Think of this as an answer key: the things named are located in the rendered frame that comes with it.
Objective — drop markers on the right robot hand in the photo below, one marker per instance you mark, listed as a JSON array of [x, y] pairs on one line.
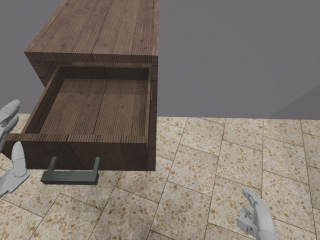
[[256, 220]]

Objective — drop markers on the drawer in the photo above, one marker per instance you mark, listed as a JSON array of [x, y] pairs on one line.
[[89, 111]]

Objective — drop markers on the cabinet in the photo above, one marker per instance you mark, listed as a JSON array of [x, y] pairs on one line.
[[123, 33]]

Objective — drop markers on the handle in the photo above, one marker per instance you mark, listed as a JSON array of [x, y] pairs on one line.
[[53, 177]]

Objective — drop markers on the left robot hand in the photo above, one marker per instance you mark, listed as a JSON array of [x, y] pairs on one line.
[[12, 178]]

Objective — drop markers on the robot right forearm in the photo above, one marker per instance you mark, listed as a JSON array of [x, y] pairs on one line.
[[267, 235]]

